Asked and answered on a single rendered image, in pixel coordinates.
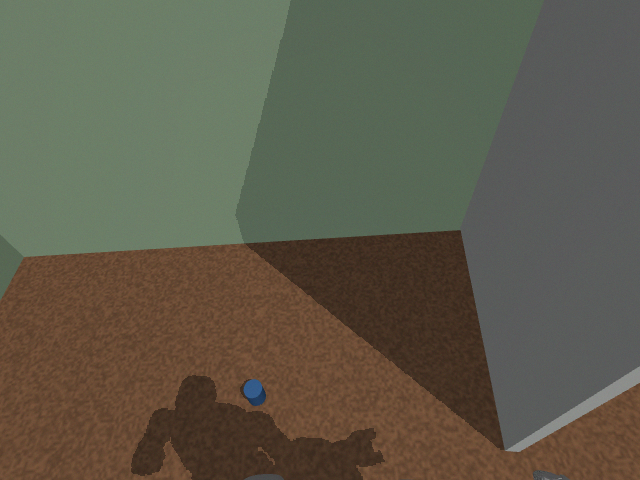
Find tin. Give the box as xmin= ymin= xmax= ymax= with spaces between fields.
xmin=244 ymin=379 xmax=266 ymax=406

